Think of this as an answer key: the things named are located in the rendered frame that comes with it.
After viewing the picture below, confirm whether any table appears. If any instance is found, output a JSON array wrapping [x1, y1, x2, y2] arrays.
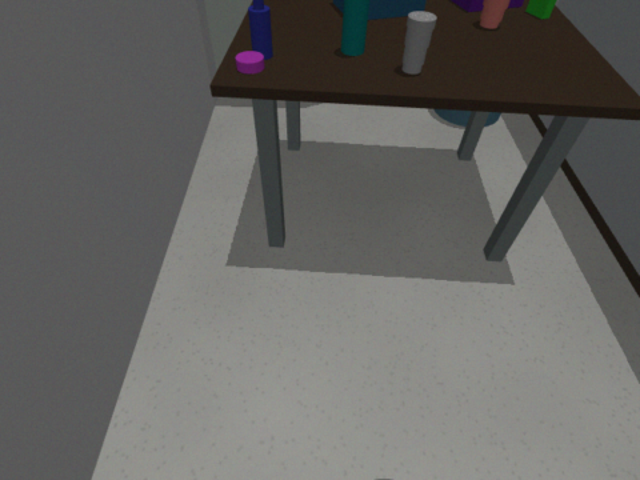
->
[[210, 0, 640, 262]]

